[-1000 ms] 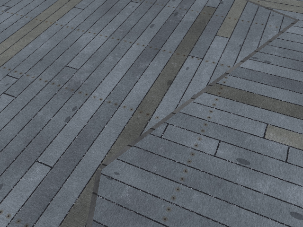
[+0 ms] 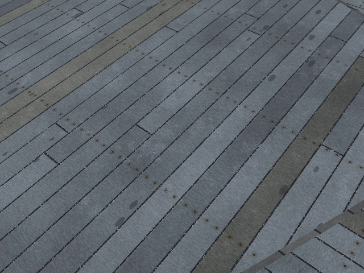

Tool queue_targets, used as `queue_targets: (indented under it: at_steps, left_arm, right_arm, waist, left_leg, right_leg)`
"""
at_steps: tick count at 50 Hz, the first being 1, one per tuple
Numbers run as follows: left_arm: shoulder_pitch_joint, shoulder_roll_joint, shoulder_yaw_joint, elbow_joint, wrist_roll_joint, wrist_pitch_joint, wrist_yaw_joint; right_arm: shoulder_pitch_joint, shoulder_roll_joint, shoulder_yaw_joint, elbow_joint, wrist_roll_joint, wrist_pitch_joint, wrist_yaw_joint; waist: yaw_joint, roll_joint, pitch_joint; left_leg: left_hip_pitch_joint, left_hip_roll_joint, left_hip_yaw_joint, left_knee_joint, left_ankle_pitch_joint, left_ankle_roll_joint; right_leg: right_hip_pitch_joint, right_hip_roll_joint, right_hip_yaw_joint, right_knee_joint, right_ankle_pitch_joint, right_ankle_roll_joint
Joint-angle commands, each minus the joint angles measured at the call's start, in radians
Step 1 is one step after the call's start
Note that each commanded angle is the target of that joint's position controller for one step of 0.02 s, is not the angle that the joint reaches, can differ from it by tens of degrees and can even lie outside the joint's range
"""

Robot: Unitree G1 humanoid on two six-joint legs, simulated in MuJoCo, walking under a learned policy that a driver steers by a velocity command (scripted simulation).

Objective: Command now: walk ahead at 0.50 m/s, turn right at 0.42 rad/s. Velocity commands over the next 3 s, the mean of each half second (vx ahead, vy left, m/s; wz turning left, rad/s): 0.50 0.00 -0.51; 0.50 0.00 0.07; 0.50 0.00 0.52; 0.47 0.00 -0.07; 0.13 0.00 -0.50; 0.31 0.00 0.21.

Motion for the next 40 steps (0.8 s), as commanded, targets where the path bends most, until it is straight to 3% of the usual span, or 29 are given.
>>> queue_targets:
  at_steps: [1,5,9,12,14,15,16,17,18,19,20,21,23,26,31,34,37,38,39,40]
  left_arm:
    - [-0.007,0.152,0.041,-0.066,-0.007,-0.011,0.02]
    - [0.046,0.175,0.05,-0.038,-0.016,0.005,0.042]
    - [0.115,0.172,0.052,-0.011,-0.024,0.023,0.053]
    - [0.116,0.169,0.055,-0.007,-0.024,0.036,0.06]
    - [0.082,0.166,0.058,-0.016,-0.021,0.041,0.059]
    - [0.063,0.137,0.049,-0.03,-0.015,0.04,0.054]
    - [0.064,0.085,0.029,-0.054,0.004,0.037,0.05]
    - [0.221,0.018,0.007,-0.075,-0.021,0.028,0.048]
    - [0.213,0.122,0.023,-0.051,-0.034,0.027,0.051]
    - [0.097,0.176,0.039,-0.061,-0.03,0.031,0.05]
    - [0.039,0.169,0.042,-0.074,-0.02,0.034,0.051]
    - [0.001,0.157,0.045,-0.088,-0.009,0.033,0.048]
    - [0.006,0.112,0.041,-0.098,-0.019,0.04,0.037]
    - [-0.031,0.057,0.024,-0.117,-0.011,0.043,0.032]
    - [-0.183,0.036,0.0,-0.149,0.001,0.014,0.007]
    - [-0.289,0.047,0.0,-0.183,-0.006,-0.002,-0.004]
    - [-0.282,0.091,0.018,-0.192,-0.011,-0.013,-0.009]
    - [-0.213,0.112,0.031,-0.174,-0.008,-0.016,-0.005]
    - [-0.087,0.155,0.055,-0.136,0.0,-0.015,0.004]
    - [0.086,0.225,0.078,-0.11,0.017,-0.01,0.019]
  right_arm:
    - [-0.013,-0.084,-0.027,-0.076,-0.007,-0.007,-0.008]
    - [-0.164,-0.048,-0.013,-0.105,-0.002,-0.013,-0.006]
    - [-0.283,-0.051,-0.014,-0.126,0.014,-0.029,0.012]
    - [-0.29,-0.08,-0.028,-0.127,0.021,-0.041,0.02]
    - [-0.191,-0.112,-0.047,-0.101,0.022,-0.048,0.014]
    - [-0.081,-0.141,-0.062,-0.08,0.013,-0.051,0.007]
    - [0.079,-0.195,-0.077,-0.068,0.001,-0.048,-0.004]
    - [0.143,-0.252,-0.091,-0.03,-0.003,-0.033,0.001]
    - [0.124,-0.158,-0.074,-0.041,0.02,-0.027,0.005]
    - [0.078,-0.1,-0.059,-0.047,0.02,-0.022,0.001]
    - [0.033,-0.088,-0.052,-0.045,0.011,-0.018,0.002]
    - [0.007,-0.071,-0.046,-0.034,0.008,-0.015,0.003]
    - [-0.004,-0.057,-0.041,-0.014,0.001,-0.022,0.005]
    - [0.013,-0.085,-0.05,0.027,0.012,-0.033,0.013]
    - [0.034,-0.136,-0.058,0.073,0.032,-0.021,0.014]
    - [0.116,-0.167,-0.06,0.114,0.046,-0.004,0.015]
    - [0.14,-0.193,-0.065,0.138,0.051,0.015,0.009]
    - [0.126,-0.197,-0.064,0.14,0.053,0.019,0.006]
    - [0.131,-0.175,-0.054,0.142,0.048,0.02,0.004]
    - [0.119,-0.116,-0.029,0.115,0.026,0.014,0.004]
  waist:
    - [-0.023,-0.09,-0.058]
    - [0.024,-0.099,-0.033]
    - [0.062,-0.109,-0.029]
    - [0.044,-0.13,-0.025]
    - [-0.016,-0.152,-0.057]
    - [-0.073,-0.134,-0.142]
    - [-0.137,-0.035,-0.298]
    - [-0.065,0.291,-0.403]
    - [-0.083,0.206,-0.329]
    - [-0.109,0.101,-0.188]
    - [-0.093,0.032,-0.106]
    - [-0.078,0.03,-0.048]
    - [-0.046,0.077,-0.026]
    - [-0.036,0.061,-0.009]
    - [-0.072,0.026,0.006]
    - [-0.103,0.032,0.02]
    - [-0.065,0.057,0.006]
    - [-0.014,0.058,-0.031]
    - [0.049,0.047,-0.115]
    - [0.126,-0.02,-0.26]
  left_leg:
    - [-0.15,0.032,-0.01,-0.107,0.055,-0.042]
    - [-0.092,-0.007,-0.002,-0.374,0.299,-0.069]
    - [-0.011,-0.053,-0.007,-0.529,0.395,-0.056]
    - [0.025,-0.058,-0.037,-0.6,0.323,-0.028]
    - [0.167,-0.057,-0.019,-0.646,0.279,0.014]
    - [0.357,-0.011,-0.035,-0.656,0.291,0.056]
    - [0.632,0.156,-0.196,-0.619,0.223,0.121]
    - [0.922,0.378,-0.642,-0.683,0.056,0.29]
    - [0.862,0.389,-0.723,-0.733,-0.15,0.275]
    - [0.731,0.336,-0.555,-0.755,-0.129,0.228]
    - [0.607,0.291,-0.426,-0.777,-0.001,0.202]
    - [0.518,0.254,-0.339,-0.802,0.103,0.194]
    - [0.416,0.205,-0.22,-0.855,0.189,0.186]
    - [0.373,0.208,-0.139,-0.91,0.276,0.225]
    - [0.369,0.167,-0.002,-0.922,0.397,0.211]
    - [0.401,0.185,-0.027,-0.896,0.404,0.202]
    - [0.464,0.22,-0.07,-0.824,0.446,0.174]
    - [0.45,0.204,-0.052,-0.748,0.543,0.152]
    - [0.399,0.153,-0.017,-0.597,0.613,0.123]
    - [0.22,0.095,0.023,-0.323,0.406,0.078]
  right_leg:
    - [0.133,-0.256,0.308,-0.174,0.229,-0.184]
    - [0.062,-0.195,0.239,-0.162,0.236,-0.13]
    - [0.079,-0.202,0.291,-0.116,0.174,-0.103]
    - [0.161,-0.234,0.375,-0.05,0.153,-0.087]
    - [0.162,-0.226,0.388,0.033,0.251,-0.063]
    - [0.118,-0.177,0.35,0.169,0.293,-0.034]
    - [-0.014,-0.114,0.27,0.437,0.124,0.0]
    - [-0.37,0.019,0.15,0.732,-0.43,0.06]
    - [-0.488,-0.076,0.155,0.858,-0.424,0.073]
    - [-0.512,-0.109,0.137,0.885,-0.326,0.082]
    - [-0.487,-0.141,0.104,0.868,-0.253,0.092]
    - [-0.476,-0.165,0.097,0.828,-0.209,0.098]
    - [-0.411,-0.197,0.077,0.78,-0.171,0.099]
    - [-0.417,-0.204,0.062,0.664,-0.138,0.108]
    - [-0.352,-0.201,-0.005,0.339,0.111,0.101]
    - [-0.297,-0.168,-0.034,0.222,0.135,0.098]
    - [-0.216,-0.141,-0.03,0.134,0.07,0.07]
    - [-0.096,-0.122,-0.045,0.089,0.077,0.051]
    - [0.108,-0.114,-0.054,0.077,0.088,0.025]
    - [0.396,-0.275,0.095,0.121,0.119,-0.034]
